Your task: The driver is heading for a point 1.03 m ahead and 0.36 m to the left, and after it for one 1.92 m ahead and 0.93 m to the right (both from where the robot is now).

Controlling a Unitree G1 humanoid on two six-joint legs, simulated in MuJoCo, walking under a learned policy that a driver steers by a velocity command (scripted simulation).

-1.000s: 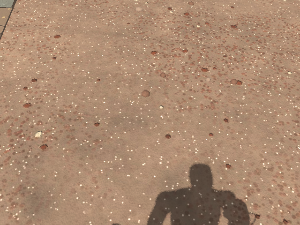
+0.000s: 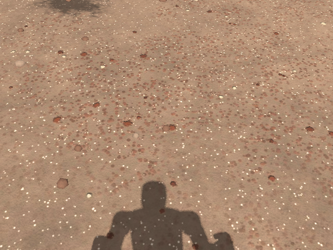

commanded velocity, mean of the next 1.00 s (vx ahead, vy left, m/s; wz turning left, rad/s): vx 0.24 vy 0.00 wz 0.18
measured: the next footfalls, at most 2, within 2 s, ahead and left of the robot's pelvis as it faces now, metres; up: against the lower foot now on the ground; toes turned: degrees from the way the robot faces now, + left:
left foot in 1.00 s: +0.39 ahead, +0.17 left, +0.00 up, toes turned +17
right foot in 1.48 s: +0.72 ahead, +0.10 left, +0.00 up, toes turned +36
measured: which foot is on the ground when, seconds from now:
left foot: down 0.00-0.54, up 0.56-0.98, down 1.00-1.00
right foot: down 0.00-1.00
